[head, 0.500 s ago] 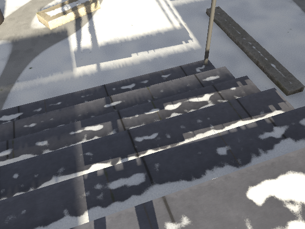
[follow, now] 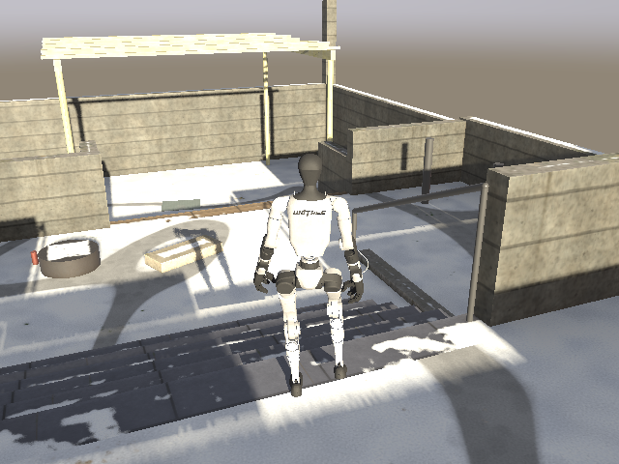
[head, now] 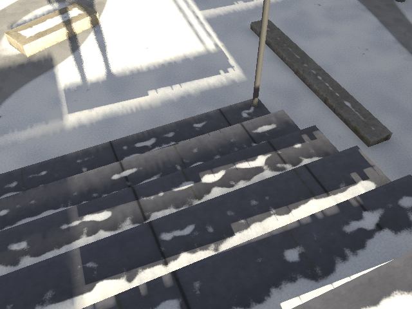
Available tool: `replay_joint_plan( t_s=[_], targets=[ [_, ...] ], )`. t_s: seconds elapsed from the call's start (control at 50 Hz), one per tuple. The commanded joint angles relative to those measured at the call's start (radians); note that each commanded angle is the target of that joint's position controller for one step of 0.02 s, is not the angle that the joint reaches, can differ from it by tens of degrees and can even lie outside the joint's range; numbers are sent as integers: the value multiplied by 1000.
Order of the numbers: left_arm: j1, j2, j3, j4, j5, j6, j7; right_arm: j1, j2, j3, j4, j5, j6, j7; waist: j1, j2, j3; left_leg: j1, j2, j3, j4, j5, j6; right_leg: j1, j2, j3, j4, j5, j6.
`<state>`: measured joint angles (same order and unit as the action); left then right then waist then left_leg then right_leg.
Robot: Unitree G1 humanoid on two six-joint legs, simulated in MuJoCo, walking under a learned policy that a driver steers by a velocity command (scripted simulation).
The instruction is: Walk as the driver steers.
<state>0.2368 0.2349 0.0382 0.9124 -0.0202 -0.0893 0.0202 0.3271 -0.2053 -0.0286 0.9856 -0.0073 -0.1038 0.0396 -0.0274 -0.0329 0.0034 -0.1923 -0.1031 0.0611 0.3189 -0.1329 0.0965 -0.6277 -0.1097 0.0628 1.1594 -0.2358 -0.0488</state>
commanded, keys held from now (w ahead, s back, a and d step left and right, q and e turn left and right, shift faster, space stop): w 0.22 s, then w+q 0.78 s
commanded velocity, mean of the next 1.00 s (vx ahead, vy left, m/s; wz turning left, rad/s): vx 0.50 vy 0.00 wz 0.33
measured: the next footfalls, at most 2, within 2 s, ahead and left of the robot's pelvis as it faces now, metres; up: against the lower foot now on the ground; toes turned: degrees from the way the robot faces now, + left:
right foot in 0.30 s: +0.33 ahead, -0.17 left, +0.00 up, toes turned -1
left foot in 0.98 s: +0.55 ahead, +0.15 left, -0.14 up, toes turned +24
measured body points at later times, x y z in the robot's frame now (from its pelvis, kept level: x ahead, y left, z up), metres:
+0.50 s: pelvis +0.26 -0.08 +0.00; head +0.27 -0.10 +0.45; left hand +0.32 +0.18 -0.12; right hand +0.31 -0.35 -0.15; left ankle +0.21 +0.08 -0.65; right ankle +0.29 -0.17 -0.74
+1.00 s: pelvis +0.47 +0.02 -0.15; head +0.49 +0.05 +0.30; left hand +0.33 +0.26 -0.30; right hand +0.74 -0.13 -0.24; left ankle +0.52 +0.14 -0.88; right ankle +0.32 -0.17 -0.69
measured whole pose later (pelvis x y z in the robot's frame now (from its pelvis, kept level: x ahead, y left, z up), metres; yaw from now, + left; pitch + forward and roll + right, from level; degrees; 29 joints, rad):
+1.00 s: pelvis +0.47 +0.02 -0.15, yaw +22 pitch +1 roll -3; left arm 0.41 0.25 0.08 0.96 -0.02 -0.07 0.04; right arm 0.06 -0.24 -0.09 0.77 0.01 0.00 0.06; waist 0.09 0.01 0.04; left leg -0.41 0.03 0.03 0.53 -0.03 0.10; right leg -0.23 -0.21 -0.22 1.46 -0.80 0.08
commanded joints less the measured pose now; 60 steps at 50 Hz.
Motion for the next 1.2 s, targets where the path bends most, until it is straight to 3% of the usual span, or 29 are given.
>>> replay_joint_plan(
  t_s=[0.02, 0.12, 0.2, 0.28, 0.3, 0.32, 0.34, 0.36, 0.38, 0.4, 0.46, 0.56, 0.62, 0.68, 0.74, 0.88, 0.92, 0.96, 0.98, 1.0, 1.02, 1.04, 1.06, 1.08, 1.1, 1.12, 1.16, 1.18, 1.2],
  targets=[
    [40, 55, 17, -43, 12, 5, 10, -29, -134, -21, -51, -2, -20, -23, 45, 70, 61, -90, 297, -255, -221, 41, 174, -47, -55, 11, -153, 150, 28],
    [-141, 41, 9, -89, 11, -6, -6, 71, -154, -24, -21, 18, -1, -43, -20, 79, 59, 3, 268, -177, -187, 88, 117, -17, -9, -34, -477, 361, 34],
    [-267, 48, 4, -149, 5, -19, -37, 133, -169, -27, 14, 23, 18, -44, -57, 78, 87, 105, 303, -175, -129, 112, 116, -9, 20, -51, -593, 298, 19],
    [-140, 109, 28, -142, 3, -37, -53, 104, -179, -33, 9, 21, 45, -44, 37, 104, 21, 142, 315, -207, 32, 287, 93, 221, 71, -75, -648, 163, -23],
    [35, 161, 54, -93, 9, -41, -49, 82, -158, -24, -5, 15, 48, -44, 113, 75, -75, 80, 252, -172, 220, 346, 63, 441, 64, -62, -652, 192, -53],
    [203, 252, 76, -74, 16, -41, -43, 113, -113, -6, -30, 2, 43, -46, 155, -55, -235, -110, 163, -120, 556, 94, 24, 737, -140, 155, -652, 215, -136],
    [249, 271, 80, -51, 14, -29, -52, 245, 4, 22, -23, 19, 25, -42, 109, -323, -351, -432, 27, -107, 862, -411, -24, 973, -308, 529, -790, -10, -265],
    [229, 162, 52, -67, 16, -27, -55, 200, -125, -12, -13, 45, 11, -41, 130, -204, -282, -516, 75, -224, 982, -402, -10, 891, -291, 550, -849, -88, -230],
    [145, 128, 39, -85, 16, -26, -54, 124, -179, -34, -36, 61, 12, -48, 111, -125, -159, -532, 115, -215, 1008, -303, -7, 749, -273, 399, -868, -19, -188],
    [64, 99, 28, -99, 18, -27, -61, 92, -170, -41, -40, 58, 23, -56, 78, -45, -104, -484, 157, -206, 985, -221, -18, 625, -234, 277, -897, 74, -169],
    [-9, 55, 26, -87, 26, -39, -64, 106, -110, -56, -48, 52, 69, -64, 19, -54, -29, -386, 220, -216, 851, -101, -26, 481, -151, 73, -969, 180, -128],
    [66, 135, 61, -34, 48, -44, -34, 73, -94, -71, -111, 21, 108, -53, 8, 23, -34, -474, 217, -216, 807, 37, -49, 523, -190, -35, -916, 421, -176],
    [87, 91, 51, -13, 23, -47, -15, -7, -112, -92, -149, 35, 101, -43, 17, -26, 36, -575, 218, -263, 663, 224, -27, 546, -166, -92, -902, 227, -111],
    [127, 103, 53, 9, 27, -44, 10, -96, -108, -97, -193, 29, 88, -28, 32, -34, 96, -616, 206, -262, 527, 361, -27, 532, -161, -153, -860, 184, -89],
    [143, 93, 48, 3, 31, -31, 24, -169, -85, -87, -227, 8, 95, -2, 78, -3, 92, -549, 191, -200, 433, 521, -28, 471, -167, -225, -737, 130, -79],
    [181, 135, 66, -12, 3, 19, 41, -349, -47, -58, -314, 34, 122, 54, 165, -12, 141, -447, 184, -81, 254, 455, -33, 418, -247, -224, -442, -34, -24],
    [162, 152, 70, -7, 2, 34, 40, -269, -73, -69, -283, 41, 124, 49, 125, -9, 124, -332, 175, -32, 227, 349, -19, 405, -276, -229, -310, 109, 1],
    [126, 166, 64, 8, -10, 29, 22, 16, -163, -118, -176, 32, 108, 17, -42, 1, -40, 76, 84, 66, 157, 400, 35, 352, -201, -283, 96, 408, 26],
    [116, 173, 72, 20, -17, 12, 21, 134, -232, -146, -126, 17, 108, 0, -143, 140, -89, 375, 125, -20, 111, 535, 116, 122, -75, -288, 537, 68, 78],
    [269, 57, 41, -10, 17, -21, 6, 111, -322, -125, -137, -2, 84, 3, -24, 411, -209, 688, 281, -252, 477, 985, 248, -295, 12, -176, 990, -698, 120],
    [261, 115, 36, -60, -8, -51, -11, 208, -293, -116, -148, 41, 86, 20, -79, 339, -480, 778, 391, -503, 395, 728, 404, -330, 26, -2, 982, -673, 132],
    [102, 98, 31, -160, -44, -61, -2, 313, -309, -124, -96, 47, 98, 10, -118, 268, -460, 708, 472, -710, 109, 228, 417, -441, 50, 3, 907, -581, 136],
    [-18, 73, 20, -193, -56, -46, 25, 246, -269, -110, -68, 54, 98, -7, -82, 166, -304, 576, 472, -770, 20, -76, 352, -559, 20, -24, 843, -468, 126],
    [-19, 102, 19, -182, -42, -30, 46, 97, -211, -83, -129, 31, 86, -8, -41, 46, -178, 380, 482, -786, 13, -162, 318, -533, -6, 14, 737, -337, 93],
    [16, 122, 28, -169, -8, -12, 57, -50, -184, -68, -174, 5, 61, -1, 35, 2, -103, 129, 484, -792, 62, -65, 304, -415, -34, 59, 646, -281, 80],
    [84, 156, 50, -134, 7, 3, 55, -151, -110, -41, -205, -3, 39, 8, 106, -50, -29, -84, 403, -646, 97, -20, 237, -308, -61, 93, 418, -101, 64],
    [13, 119, 51, -177, 57, -4, 55, -211, -168, -56, -221, 13, 27, -28, 118, 54, 27, -351, 216, -420, 30, 91, 188, -46, -27, 20, -5, 62, 98],
    [-41, 98, 44, -197, 70, -8, 46, -178, -176, -59, -213, 17, 31, -50, 99, 75, -5, -355, 195, -373, 56, 202, 186, 24, -11, 6, -134, 137, 114],
    [0, 53, 29, -179, 60, -3, 34, -142, -180, -64, -199, 9, 46, -62, 97, 103, -79, -327, 180, -314, 109, 320, 189, 109, 16, -17, -174, 224, 121]
  ],
)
